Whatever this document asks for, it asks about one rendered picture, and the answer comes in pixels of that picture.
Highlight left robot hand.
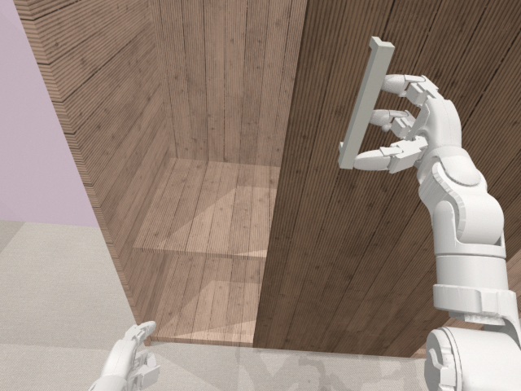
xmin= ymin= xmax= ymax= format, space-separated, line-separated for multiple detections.
xmin=99 ymin=321 xmax=160 ymax=391

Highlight right robot hand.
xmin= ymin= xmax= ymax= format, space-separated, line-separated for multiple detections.
xmin=353 ymin=74 xmax=462 ymax=174

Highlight handle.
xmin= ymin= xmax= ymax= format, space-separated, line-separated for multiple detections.
xmin=338 ymin=37 xmax=395 ymax=169

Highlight robot right upper arm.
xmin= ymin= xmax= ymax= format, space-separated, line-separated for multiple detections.
xmin=424 ymin=327 xmax=521 ymax=391

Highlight robot left forearm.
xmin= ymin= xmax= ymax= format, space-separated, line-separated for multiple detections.
xmin=88 ymin=375 xmax=129 ymax=391

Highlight robot right forearm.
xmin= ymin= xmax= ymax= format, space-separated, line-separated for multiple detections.
xmin=417 ymin=146 xmax=521 ymax=350

